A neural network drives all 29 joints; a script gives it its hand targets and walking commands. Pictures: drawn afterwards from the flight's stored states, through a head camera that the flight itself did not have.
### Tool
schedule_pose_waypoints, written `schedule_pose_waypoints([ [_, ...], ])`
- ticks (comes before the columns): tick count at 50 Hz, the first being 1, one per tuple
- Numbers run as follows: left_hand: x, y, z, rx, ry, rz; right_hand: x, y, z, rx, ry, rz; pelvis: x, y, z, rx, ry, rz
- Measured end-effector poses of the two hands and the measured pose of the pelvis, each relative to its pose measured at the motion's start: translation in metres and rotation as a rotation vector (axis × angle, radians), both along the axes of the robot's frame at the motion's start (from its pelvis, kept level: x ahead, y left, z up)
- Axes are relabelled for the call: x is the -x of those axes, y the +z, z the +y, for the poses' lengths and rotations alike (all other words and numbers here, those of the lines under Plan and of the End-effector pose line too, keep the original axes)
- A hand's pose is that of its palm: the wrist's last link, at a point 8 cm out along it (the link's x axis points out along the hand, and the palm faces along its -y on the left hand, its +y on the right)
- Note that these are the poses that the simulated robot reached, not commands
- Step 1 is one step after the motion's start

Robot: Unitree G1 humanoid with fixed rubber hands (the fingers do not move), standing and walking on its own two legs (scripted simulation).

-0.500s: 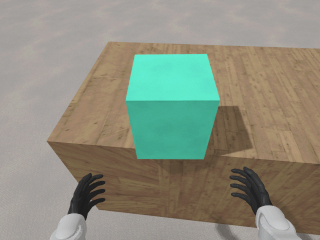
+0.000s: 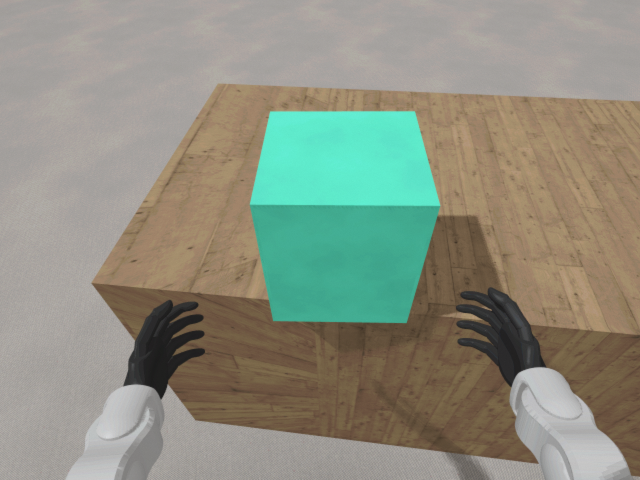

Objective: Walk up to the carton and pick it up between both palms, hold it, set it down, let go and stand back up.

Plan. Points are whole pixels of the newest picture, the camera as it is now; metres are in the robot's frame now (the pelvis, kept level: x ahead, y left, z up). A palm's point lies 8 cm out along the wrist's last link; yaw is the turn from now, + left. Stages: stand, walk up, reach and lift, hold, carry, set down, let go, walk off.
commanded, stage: reach and lift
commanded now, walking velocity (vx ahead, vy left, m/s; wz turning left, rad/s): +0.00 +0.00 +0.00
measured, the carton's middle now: (340, 221) +0.46 +0.00 +0.06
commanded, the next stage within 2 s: none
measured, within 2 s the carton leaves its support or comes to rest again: neither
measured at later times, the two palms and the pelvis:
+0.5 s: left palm (156, 323) +0.27 +0.22 +0.08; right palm (506, 303) +0.29 -0.19 +0.09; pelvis +0.01 +0.01 +0.00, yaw +0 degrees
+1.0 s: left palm (162, 235) +0.35 +0.21 +0.15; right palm (520, 211) +0.36 -0.20 +0.17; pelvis +0.01 +0.01 +0.00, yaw +0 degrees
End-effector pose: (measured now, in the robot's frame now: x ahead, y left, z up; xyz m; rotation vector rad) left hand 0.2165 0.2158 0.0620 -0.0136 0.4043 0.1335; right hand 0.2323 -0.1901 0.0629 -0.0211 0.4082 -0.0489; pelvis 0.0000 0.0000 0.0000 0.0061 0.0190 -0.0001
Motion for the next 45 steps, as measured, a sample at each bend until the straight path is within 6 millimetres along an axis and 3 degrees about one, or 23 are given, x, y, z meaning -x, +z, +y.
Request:
schedule_pose_waypoints([
  [11, -0.016, 0.01, 0.002, 0.01, -0.006, -0.009, -0.021, 0.01, 0.005, 0.0, 0.01, -0.012, -0.007, 0.0, 0.003, 0.002, 0.001, 0.007],
  [29, -0.063, 0.025, -0.001, 0.019, -0.017, -0.011, -0.065, 0.035, 0.002, 0.017, 0.01, -0.031, -0.017, 0.001, 0.007, 0.008, -0.002, 0.013],
  [45, -0.114, 0.067, -0.004, 0.002, 0.001, -0.068, -0.113, 0.086, -0.006, 0.019, -0.002, -0.108, -0.017, 0.0, 0.006, 0.008, 0.001, 0.029],
])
